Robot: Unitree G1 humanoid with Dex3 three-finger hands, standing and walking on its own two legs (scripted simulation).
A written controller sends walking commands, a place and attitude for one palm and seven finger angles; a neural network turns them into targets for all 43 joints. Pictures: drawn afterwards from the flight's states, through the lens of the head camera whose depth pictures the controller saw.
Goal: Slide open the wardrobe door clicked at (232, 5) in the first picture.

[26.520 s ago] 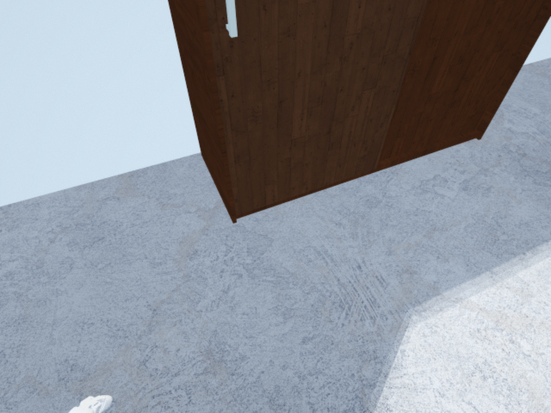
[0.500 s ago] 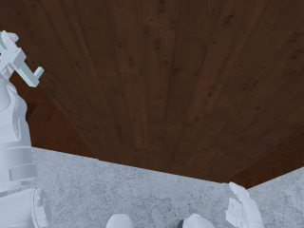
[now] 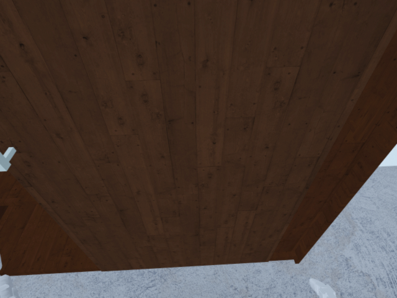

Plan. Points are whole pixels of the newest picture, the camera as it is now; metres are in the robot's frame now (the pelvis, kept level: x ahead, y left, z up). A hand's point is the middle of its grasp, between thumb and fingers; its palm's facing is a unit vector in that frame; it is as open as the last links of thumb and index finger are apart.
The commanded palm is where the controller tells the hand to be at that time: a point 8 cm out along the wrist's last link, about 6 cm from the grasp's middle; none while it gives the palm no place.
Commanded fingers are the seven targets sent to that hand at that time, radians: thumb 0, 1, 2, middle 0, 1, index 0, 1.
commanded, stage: stop walking and hold the door there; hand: left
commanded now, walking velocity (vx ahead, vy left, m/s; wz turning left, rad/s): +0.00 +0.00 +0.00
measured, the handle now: out of the picture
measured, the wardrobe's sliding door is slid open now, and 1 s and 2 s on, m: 0.62 0.62 0.62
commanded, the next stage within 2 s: none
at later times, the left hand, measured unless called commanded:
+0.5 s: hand out of the picture +0.32 +0.40 +0.22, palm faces +0.72 -0.67 -0.19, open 7.1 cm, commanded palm +0.27 +0.41 +0.19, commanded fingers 0.00 0.90 0.90 -0.45 -1.40 -0.45 -1.40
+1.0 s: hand out of the picture +0.31 +0.41 +0.21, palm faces +0.65 -0.73 -0.22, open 7.2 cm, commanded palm +0.27 +0.41 +0.19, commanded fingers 0.00 0.90 0.90 -0.45 -1.40 -0.45 -1.40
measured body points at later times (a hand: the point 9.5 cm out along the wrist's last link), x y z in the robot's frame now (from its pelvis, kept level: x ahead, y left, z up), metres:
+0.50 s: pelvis -0.03 +0.01 +0.00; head -0.06 -0.01 +0.45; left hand +0.27 +0.44 +0.23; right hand +0.05 -0.28 -0.12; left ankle +0.02 +0.10 -0.74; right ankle -0.01 -0.11 -0.74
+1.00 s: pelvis -0.04 +0.05 -0.02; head -0.04 +0.03 +0.43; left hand +0.27 +0.45 +0.22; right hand +0.11 -0.23 -0.12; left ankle +0.02 +0.10 -0.74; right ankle -0.01 -0.11 -0.73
